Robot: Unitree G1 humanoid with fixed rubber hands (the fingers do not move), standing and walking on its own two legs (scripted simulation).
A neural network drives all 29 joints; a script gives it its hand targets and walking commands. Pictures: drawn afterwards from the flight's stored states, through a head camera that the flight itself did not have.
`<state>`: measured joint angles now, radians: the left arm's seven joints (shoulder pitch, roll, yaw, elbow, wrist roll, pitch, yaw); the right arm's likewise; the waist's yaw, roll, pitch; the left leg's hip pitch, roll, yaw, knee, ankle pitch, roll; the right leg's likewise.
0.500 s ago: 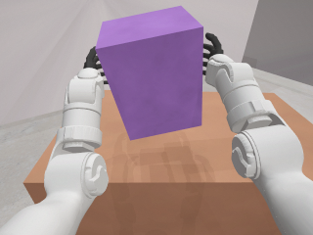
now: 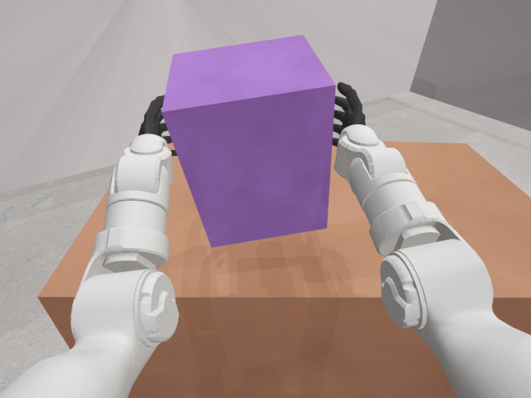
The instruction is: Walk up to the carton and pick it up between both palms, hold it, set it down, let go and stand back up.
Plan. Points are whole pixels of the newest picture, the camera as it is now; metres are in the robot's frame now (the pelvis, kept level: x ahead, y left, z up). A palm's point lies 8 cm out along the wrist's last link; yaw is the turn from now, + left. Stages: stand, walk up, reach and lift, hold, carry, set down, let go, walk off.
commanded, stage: set down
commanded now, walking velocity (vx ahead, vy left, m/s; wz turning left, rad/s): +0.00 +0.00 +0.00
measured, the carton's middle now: (254, 146) +0.45 +0.03 +0.24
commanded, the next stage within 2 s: none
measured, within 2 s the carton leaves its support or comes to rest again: neither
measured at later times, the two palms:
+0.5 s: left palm (157, 156) +0.42 +0.18 +0.23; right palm (341, 148) +0.43 -0.11 +0.25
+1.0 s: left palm (156, 167) +0.43 +0.18 +0.21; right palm (333, 162) +0.43 -0.10 +0.22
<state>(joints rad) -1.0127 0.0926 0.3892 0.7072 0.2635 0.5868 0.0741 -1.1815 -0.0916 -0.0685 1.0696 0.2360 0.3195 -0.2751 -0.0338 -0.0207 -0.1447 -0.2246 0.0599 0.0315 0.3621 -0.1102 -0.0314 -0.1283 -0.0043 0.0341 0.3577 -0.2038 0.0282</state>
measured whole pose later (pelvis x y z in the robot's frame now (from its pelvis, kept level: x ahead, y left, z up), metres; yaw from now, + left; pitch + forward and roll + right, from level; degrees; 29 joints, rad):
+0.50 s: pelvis +0.01 +0.00 +0.00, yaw +0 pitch -2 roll +0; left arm -1.03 0.11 0.39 0.81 0.26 0.50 0.08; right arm -1.17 -0.05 -0.21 1.15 0.10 0.22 -0.25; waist -0.02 -0.05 -0.09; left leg -0.20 0.06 0.03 0.32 -0.10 -0.03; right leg -0.11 0.00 0.03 0.34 -0.20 0.03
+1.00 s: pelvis +0.01 -0.01 +0.00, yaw +0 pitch -1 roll +0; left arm -1.02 0.11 0.43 0.91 0.26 0.37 0.07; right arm -1.12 0.00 -0.34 1.15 -0.05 0.15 -0.22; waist 0.01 -0.05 -0.08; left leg -0.19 0.06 0.03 0.32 -0.10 -0.04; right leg -0.11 0.00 0.03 0.34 -0.21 0.03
